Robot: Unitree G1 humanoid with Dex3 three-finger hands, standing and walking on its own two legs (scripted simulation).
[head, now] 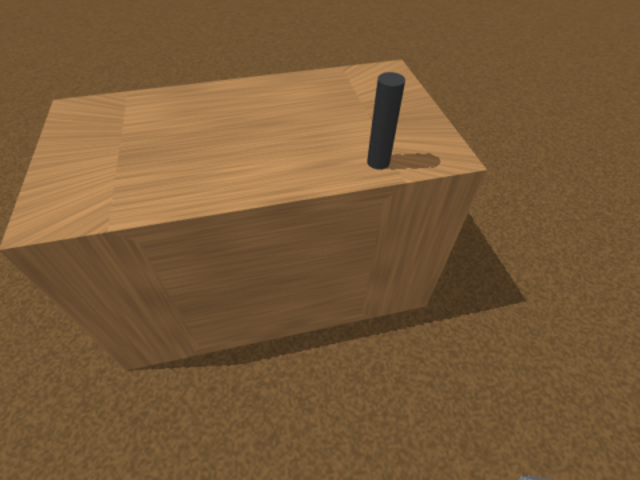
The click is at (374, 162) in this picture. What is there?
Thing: slim round
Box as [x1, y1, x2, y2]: [367, 72, 404, 169]
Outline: 393,72 386,72 380,74 378,76 367,162 371,167 378,169 386,167 389,163 404,84 403,76
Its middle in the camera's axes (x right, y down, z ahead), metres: +0.15 -0.25 +0.85
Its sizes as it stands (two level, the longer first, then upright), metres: 0.054 0.054 0.210
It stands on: a support 0.65 m high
